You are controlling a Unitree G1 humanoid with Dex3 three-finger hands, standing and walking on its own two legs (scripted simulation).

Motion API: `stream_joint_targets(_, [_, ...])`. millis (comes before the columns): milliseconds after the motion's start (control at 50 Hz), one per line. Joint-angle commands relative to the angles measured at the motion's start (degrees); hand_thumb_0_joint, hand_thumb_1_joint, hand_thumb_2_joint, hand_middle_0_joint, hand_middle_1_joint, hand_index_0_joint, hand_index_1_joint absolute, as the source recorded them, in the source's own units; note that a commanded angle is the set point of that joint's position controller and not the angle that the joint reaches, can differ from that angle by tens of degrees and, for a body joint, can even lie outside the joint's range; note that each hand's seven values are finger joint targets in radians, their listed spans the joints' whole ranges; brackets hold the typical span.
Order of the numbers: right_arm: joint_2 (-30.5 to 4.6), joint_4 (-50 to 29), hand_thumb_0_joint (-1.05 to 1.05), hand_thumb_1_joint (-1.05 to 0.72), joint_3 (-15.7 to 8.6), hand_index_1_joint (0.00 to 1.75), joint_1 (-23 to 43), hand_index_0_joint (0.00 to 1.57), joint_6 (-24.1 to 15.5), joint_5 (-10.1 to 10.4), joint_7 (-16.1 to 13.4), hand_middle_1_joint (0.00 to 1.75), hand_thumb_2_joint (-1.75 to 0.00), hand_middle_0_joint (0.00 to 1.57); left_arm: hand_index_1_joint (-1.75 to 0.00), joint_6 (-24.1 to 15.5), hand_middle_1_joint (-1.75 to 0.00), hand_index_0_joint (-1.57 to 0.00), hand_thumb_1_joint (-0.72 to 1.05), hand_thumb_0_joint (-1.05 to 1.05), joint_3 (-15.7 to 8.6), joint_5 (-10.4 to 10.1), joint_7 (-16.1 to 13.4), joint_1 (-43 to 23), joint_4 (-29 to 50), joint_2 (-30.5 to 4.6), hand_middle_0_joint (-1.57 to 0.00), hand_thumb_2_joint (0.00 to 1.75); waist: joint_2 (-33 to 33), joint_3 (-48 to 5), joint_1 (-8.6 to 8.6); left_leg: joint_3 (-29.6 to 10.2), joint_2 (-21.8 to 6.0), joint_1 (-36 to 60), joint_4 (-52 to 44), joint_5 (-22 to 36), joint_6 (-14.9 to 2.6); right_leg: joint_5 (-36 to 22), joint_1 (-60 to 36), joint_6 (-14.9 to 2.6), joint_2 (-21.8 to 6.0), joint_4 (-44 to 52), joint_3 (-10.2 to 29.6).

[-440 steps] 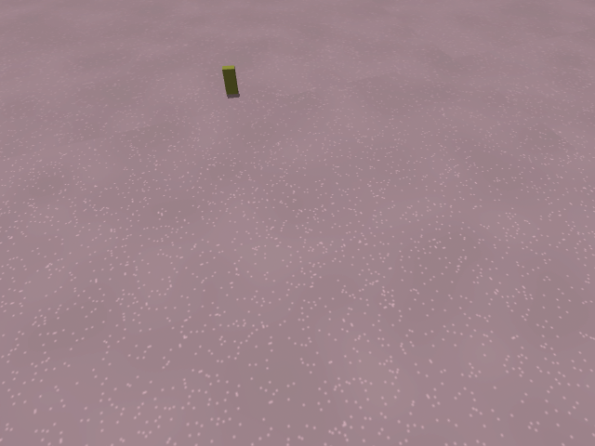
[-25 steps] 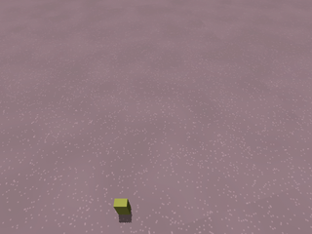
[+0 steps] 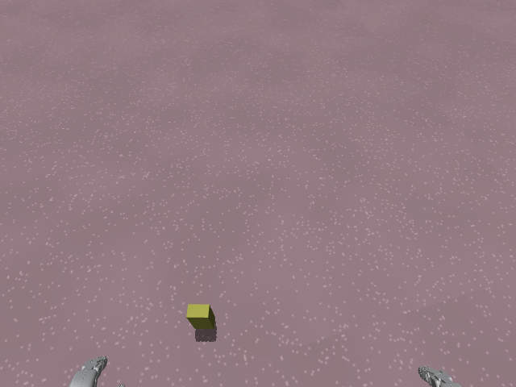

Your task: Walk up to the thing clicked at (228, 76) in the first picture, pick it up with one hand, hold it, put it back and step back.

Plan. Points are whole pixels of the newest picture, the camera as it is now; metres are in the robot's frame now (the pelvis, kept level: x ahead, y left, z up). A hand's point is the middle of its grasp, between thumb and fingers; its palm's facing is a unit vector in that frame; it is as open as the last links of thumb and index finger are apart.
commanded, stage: go down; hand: left
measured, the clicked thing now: (201, 317) +0.40 +0.22 -0.69
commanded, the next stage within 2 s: none
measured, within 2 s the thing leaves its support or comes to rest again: neither
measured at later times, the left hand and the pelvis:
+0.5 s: hand (113, 383) +0.16 +0.28 -0.19, palm faces +0.06 -0.94 -0.33, open 16.9 cm; pelvis +0.00 +0.02 -0.06, yaw -1 degrees
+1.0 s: hand (100, 376) +0.17 +0.33 -0.24, palm faces +0.15 -0.94 -0.29, open 17.4 cm; pelvis -0.02 +0.01 -0.14, yaw -1 degrees
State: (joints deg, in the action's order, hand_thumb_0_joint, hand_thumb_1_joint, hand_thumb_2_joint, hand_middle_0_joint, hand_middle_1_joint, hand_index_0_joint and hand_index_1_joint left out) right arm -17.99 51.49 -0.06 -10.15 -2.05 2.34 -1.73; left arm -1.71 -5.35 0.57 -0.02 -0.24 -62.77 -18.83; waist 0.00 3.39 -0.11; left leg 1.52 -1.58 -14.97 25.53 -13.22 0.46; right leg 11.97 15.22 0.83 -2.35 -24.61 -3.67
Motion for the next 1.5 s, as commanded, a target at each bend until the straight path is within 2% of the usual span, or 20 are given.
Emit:
stream_joint_targets(0, [-7.0,-8.5,0.0,-0.97,-4.5,0.3,-5.3,0.2,-2.0,-1.3,-0.6,0.3,-0.92,0.2,-0.08,-0.1,-0.08,-0.03,0.18,0.0,-8.0,2.9,0.9,1.3,2.0,-13.8,-0.02,0.21,-0.6,-15.2,1.26,1.0,2.7,-4.7,4.6,8.5,-0.8,-8.1,-0.7,-1.78,1.1,-4.5,1.4])
stream_joint_targets(60, [-6.8,-12.3,0.0,-0.95,-4.8,0.3,-4.6,0.2,-2.3,-1.0,-0.6,0.3,-0.91,0.2,-0.08,1.9,-0.09,-0.04,0.02,0.0,-9.6,3.4,1.3,1.7,7.2,-14.7,-0.03,0.18,-2.7,-16.8,1.66,0.7,2.6,-5.4,5.7,10.8,-0.22,-9.4,0.1,-2.18,1.7,-6.2,1.2])
stream_joint_targets(80, [-6.5,-13.5,0.0,-0.93,-4.8,0.3,-4.2,0.2,-2.3,-0.9,-0.4,0.3,-0.91,0.2,-0.08,3.0,-0.08,-0.04,-0.02,0.0,-9.2,3.4,1.6,2.7,7.1,-12.9,-0.03,0.17,-2.0,-15.5,0.85,0.6,2.5,-6.8,6.5,9.8,-0.33,-8.3,1.7,-2.18,1.9,-6.5,1.2])
stream_joint_targets(200, [-6.1,-18.7,0.0,-0.89,-5.1,0.3,-3.4,0.2,-3.5,-1.0,0.2,0.3,-0.9,0.2,-0.09,4.6,-0.09,-0.05,-0.35,0.0,-12.0,3.0,3.2,5.2,13.4,-13.3,-0.05,0.11,-1.0,-16.6,0.14,-0.4,1.5,-14.4,14.9,5.5,-0.52,-2.8,10.6,-2.15,2.4,-14.8,0.6])
stream_joint_targets(280, [-5.9,-21.0,0.0,-0.87,-5.3,0.3,-4.1,0.2,-5.1,-1.1,-0.4,0.3,-0.89,0.2,-0.1,4.3,-0.09,-0.06,-0.49,0.0,-12.1,2.3,3.7,4.4,24.8,-13.5,-0.07,0.07,-3.6,-19.6,-0.76,-1.2,0.7,-16.6,18.7,3.4,-0.37,-0.7,15.9,-2.04,2.4,-19.8,0.6])
stream_joint_targets(320, [-5.5,-22.0,0.0,-0.87,-5.5,0.3,-4.2,0.2,-5.8,-1.1,-0.7,0.3,-0.89,0.2,-0.08,4.9,-0.08,-0.06,-0.5,0.0,-10.2,1.9,3.9,4.6,30.4,-11.3,-0.07,0.06,-4.8,-20.6,-1.64,-1.8,0.2,-16.8,20.0,3.5,-0.08,-0.3,18.5,-2.06,2.5,-21.6,0.3])
stream_joint_targets(360, [-6.0,-22.7,0.0,-0.87,-5.7,0.3,-4.6,0.2,-6.2,-1.1,-1.2,0.3,-0.89,0.2,-0.08,6.5,-0.07,-0.06,-0.55,0.0,-13.0,1.9,3.3,9.4,30.9,-13.4,-0.07,0.05,-2.9,-21.9,-1.0,-2.3,-0.2,-17.8,21.3,4.6,-0.12,-0.7,18.4,-2.05,2.6,-22.9,0.1])
stream_joint_targets(380, [-5.6,-23.1,0.0,-0.87,-5.5,0.3,-4.3,0.2,-6.4,-1.1,-1.3,0.3,-0.89,0.2,-0.08,6.7,-0.07,-0.06,-0.54,0.0,-11.5,1.7,3.5,7.3,36.5,-12.9,-0.07,0.06,-4.2,-22.7,-1.15,-2.0,0.0,-17.8,22.1,4.6,-0.1,-0.9,19.2,-2.01,2.5,-23.5,0.5])
stream_joint_targets(540, [-5.1,-24.8,0.0,-0.86,-4.5,0.3,-4.0,0.2,-7.9,-1.5,-2.6,0.3,-0.89,0.2,-0.08,12.8,-0.07,-0.07,-0.55,0.0,-13.7,1.1,3.5,16.5,42.9,-13.5,-0.07,0.05,-5.4,-22.6,-1.18,-3.6,-0.6,-21.1,25.7,6.0,0.14,0.1,23.0,-2.09,2.4,-27.8,-0.1])
stream_joint_targets(580, [-4.9,-25.9,0.0,-0.86,-4.3,0.3,-3.1,0.2,-8.4,-1.5,-2.8,0.3,-0.89,0.2,-0.08,13.6,-0.07,-0.06,-0.54,0.0,-12.2,0.5,3.9,16.2,44.8,-11.3,-0.07,0.06,-4.6,-22.3,-2.07,-3.4,-0.4,-22.7,26.9,5.8,-0.04,-0.3,23.7,-2.02,2.3,-28.5,-0.1])
stream_joint_targets(600, [-4.8,-25.5,0.0,-0.86,-4.2,0.3,-3.4,0.2,-8.5,-1.6,-3.0,0.3,-0.89,0.2,-0.08,14.0,-0.07,-0.06,-0.53,0.0,-14.4,0.5,3.8,17.7,44.0,-13.0,-0.07,0.07,-4.8,-22.1,-1.55,-3.4,-0.4,-23.4,27.4,5.3,-0.16,0.1,24.4,-2.04,2.3,-28.9,-0.1])
stream_joint_targets(660, [-4.5,-26.0,0.0,-0.87,-4.0,0.3,-3.0,0.2,-9.3,-1.9,-3.1,0.3,-0.89,0.2,-0.08,13.3,-0.08,-0.07,-0.56,0.0,-15.4,-0.1,4.6,17.3,44.8,-13.1,-0.07,0.06,-5.2,-21.0,-1.49,-3.5,-0.2,-26.2,28.8,1.8,-0.23,2.9,27.0,-2.09,2.3,-30.3,-0.1])
stream_joint_targets(780, [-4.4,-27.2,0.0,-0.9,-4.1,0.3,-2.3,0.2,-11.3,-2.2,-3.0,0.3,-0.9,0.2,-0.09,8.6,-0.08,-0.07,-0.57,0.0,-18.5,-1.7,8.1,17.1,45.5,-15.4,-0.08,0.06,-5.0,-23.3,-1.35,-2.6,0.4,-31.5,34.2,-1.9,-0.85,4.5,31.5,-1.92,1.8,-34.2,0.9])
stream_joint_targets(880, [-5.4,-25.7,0.0,-0.93,-4.2,0.3,-1.6,0.2,-13.0,-2.4,-2.7,0.3,-0.9,0.2,-0.08,0.1,-0.08,-0.09,-0.61,0.0,-22.3,-3.8,11.6,6.5,39.2,-18.9,-0.09,0.02,-3.6,-24.8,-2.41,-2.9,0.5,-41.2,42.7,-5.7,-1.36,7.3,41.4,-1.81,1.7,-42.4,1.7])
stream_joint_targets(960, [-7.1,-24.9,0.0,-0.93,-4.0,0.3,-1.3,0.2,-13.5,-2.4,-2.7,0.3,-0.9,0.2,-0.08,-8.0,-0.08,-0.1,-0.61,0.0,-27.1,-6.1,15.1,1.1,36.3,-24.0,-0.09,0.01,-5.4,-31.9,-0.6,-3.3,0.8,-45.8,48.2,-6.2,-1.26,8.6,46.7,-2.17,1.2,-49.0,2.5])
stream_joint_targets(1020, [-8.7,-24.0,0.0,-0.91,-3.9,0.3,-1.3,0.2,-13.1,-2.4,-2.7,0.3,-0.9,0.2,-0.02,-10.9,-0.02,-0.09,-0.61,0.0,-29.1,-7.8,18.5,1.0,29.2,-24.6,-0.09,0.0,-6.6,-35.7,0.1,-4.8,0.4,-46.4,51.1,-3.2,-0.77,7.9,51.5,-2.63,1.2,-54.0,1.7])
stream_joint_targets(1080, [-10.1,-22.9,0.0,-0.9,-4.0,0.3,-0.9,0.2,-12.4,-2.6,-2.5,0.3,-0.9,0.2,-0.04,-13.4,-0.05,-0.08,-0.61,0.0,-33.0,-8.3,21.2,-3.2,27.1,-30.0,-0.07,0.0,-8.5,-38.3,1.95,-5.9,0.2,-47.9,53.1,-4.7,-0.57,9.9,56.4,-2.97,1.2,-57.5,1.3])
stream_joint_targets(1340, [-12.1,-18.9,0.0,-0.89,-3.1,0.3,-1.3,0.2,-11.5,-3.4,-3.1,0.3,-0.9,0.2,-0.06,-19.5,-0.07,-0.06,-0.61,0.0,-40.1,-11.1,30.0,-20.2,19.9,-39.7,-0.05,0.04,-6.7,-43.6,0.26,-5.7,0.3,-60.9,65.0,-11.5,-1.51,14.7,65.9,-2.75,1.2,-66.1,2.0])
stream_joint_targets(1400, [-12.2,-18.6,0.0,-0.88,-2.7,0.3,-1.2,0.2,-11.3,-3.6,-3.4,0.3,-0.9,0.2,-0.06,-19.9,-0.08,-0.06,-0.58,0.0,-40.2,-10.9,31.6,-24.3,18.3,-42.2,-0.05,0.05,-7.8,-42.1,-0.02,-5.4,0.3,-65.5,66.1,-18.2,-1.53,19.8,67.9,-2.65,1.0,-66.8,2.6])
stream_joint_targets(1480, [-13.0,-18.2,0.0,-0.88,-2.2,0.3,-1.5,0.2,-11.3,-3.6,-3.2,0.3,-0.9,0.2,-0.07,-20.2,-0.08,-0.07,-0.6,0.0,-42.5,-11.4,33.0,-25.0,16.1,-45.5,-0.06,0.04,-7.9,-44.2,1.02,-5.6,0.3,-67.2,68.1,-18.6,-1.47,20.1,69.5,-2.67,1.2,-69.6,2.0])
